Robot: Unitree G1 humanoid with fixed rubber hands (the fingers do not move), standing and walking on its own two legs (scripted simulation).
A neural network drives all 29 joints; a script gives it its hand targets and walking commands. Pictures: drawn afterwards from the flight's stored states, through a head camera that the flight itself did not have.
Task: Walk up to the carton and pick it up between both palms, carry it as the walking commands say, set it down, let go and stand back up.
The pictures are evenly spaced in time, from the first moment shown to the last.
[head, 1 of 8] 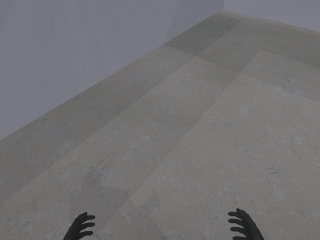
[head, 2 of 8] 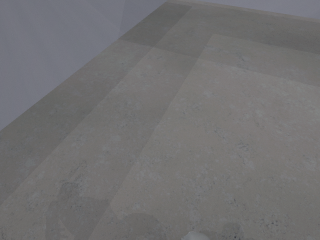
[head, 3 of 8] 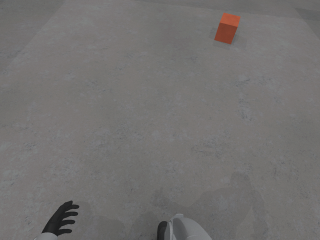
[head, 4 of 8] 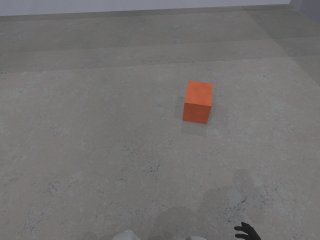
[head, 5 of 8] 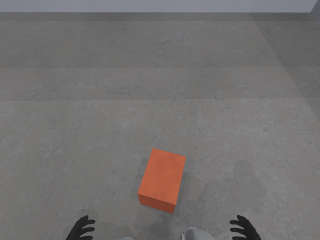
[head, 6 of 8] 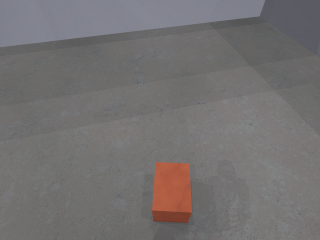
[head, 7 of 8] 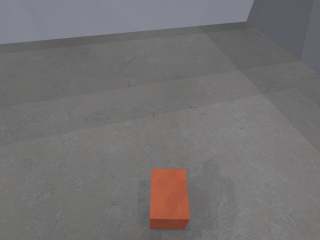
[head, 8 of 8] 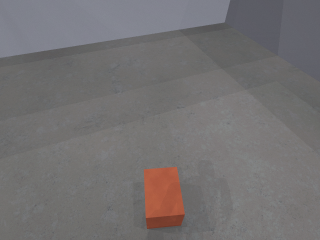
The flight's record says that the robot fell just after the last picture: no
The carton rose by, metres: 0.00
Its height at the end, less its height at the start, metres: +0.00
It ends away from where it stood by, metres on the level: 0.00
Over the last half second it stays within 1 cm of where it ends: yes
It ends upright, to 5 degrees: yes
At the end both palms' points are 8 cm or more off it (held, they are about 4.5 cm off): yes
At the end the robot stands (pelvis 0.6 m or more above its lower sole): yes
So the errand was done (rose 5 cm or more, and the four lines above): no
